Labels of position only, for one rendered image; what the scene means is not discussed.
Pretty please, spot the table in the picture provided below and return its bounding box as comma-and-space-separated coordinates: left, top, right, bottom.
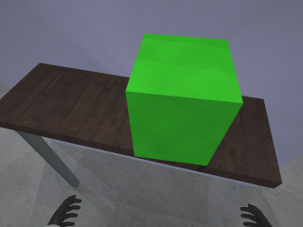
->
0, 63, 282, 189

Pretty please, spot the right robot hand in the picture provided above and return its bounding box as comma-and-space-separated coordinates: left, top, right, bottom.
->
240, 203, 272, 227

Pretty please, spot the left robot hand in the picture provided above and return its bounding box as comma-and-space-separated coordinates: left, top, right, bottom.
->
47, 195, 82, 227

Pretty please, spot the carton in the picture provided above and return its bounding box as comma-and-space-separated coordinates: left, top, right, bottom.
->
125, 33, 243, 166

